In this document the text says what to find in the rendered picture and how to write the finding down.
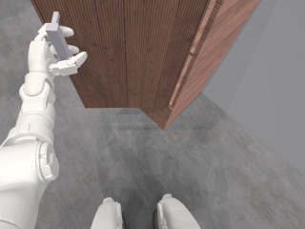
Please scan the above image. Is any left robot thigh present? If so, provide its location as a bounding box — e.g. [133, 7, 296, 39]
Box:
[91, 201, 123, 229]

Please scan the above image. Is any right robot shin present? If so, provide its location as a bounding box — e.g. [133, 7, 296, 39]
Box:
[157, 194, 172, 229]

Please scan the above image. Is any cupboard door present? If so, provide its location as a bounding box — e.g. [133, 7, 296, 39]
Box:
[30, 0, 211, 109]

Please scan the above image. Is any left robot forearm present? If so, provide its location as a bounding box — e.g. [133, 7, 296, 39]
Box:
[0, 72, 55, 148]

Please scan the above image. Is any handle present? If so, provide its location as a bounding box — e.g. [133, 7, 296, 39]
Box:
[45, 11, 73, 61]

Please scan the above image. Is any robot left upper arm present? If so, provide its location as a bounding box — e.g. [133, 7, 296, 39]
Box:
[0, 140, 59, 229]

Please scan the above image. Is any robot left hand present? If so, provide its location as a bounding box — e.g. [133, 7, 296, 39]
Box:
[28, 23, 88, 81]

